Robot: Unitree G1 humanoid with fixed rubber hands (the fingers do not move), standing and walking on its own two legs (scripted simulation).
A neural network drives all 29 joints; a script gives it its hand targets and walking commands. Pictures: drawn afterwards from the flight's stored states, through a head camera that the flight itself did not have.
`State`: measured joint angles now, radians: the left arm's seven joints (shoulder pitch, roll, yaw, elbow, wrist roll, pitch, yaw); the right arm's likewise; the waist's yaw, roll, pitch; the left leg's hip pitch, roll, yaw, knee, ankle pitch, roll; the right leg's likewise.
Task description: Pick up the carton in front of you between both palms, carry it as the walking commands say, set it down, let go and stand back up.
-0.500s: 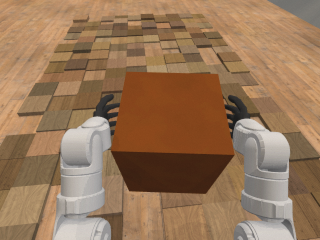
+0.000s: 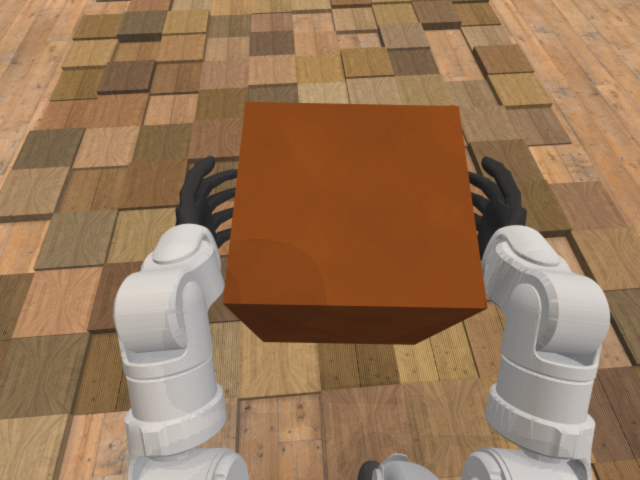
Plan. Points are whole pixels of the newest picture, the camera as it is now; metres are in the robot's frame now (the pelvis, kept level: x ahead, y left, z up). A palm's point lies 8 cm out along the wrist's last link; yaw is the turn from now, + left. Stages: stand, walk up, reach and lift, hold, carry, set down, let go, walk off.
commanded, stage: carry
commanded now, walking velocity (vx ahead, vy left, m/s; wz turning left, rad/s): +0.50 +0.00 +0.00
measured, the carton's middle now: (344, 244) +0.39 +0.01 +0.06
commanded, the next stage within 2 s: none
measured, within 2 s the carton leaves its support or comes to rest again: neither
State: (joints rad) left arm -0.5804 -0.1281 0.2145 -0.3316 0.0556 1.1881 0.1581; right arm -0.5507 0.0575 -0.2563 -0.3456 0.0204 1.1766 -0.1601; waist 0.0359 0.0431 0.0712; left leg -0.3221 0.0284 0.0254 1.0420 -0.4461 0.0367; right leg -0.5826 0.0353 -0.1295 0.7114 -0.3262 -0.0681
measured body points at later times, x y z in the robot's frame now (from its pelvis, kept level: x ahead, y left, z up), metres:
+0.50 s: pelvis +0.33 +0.07 +0.04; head +0.36 +0.09 +0.48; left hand +0.71 +0.19 +0.16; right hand +0.67 -0.12 +0.17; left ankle +0.36 +0.10 -0.71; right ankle +0.28 -0.08 -0.61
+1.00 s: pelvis +0.69 +0.04 +0.00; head +0.71 +0.04 +0.45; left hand +1.03 +0.21 +0.11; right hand +1.05 -0.09 +0.12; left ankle +0.54 +0.14 -0.60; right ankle +0.71 +0.01 -0.73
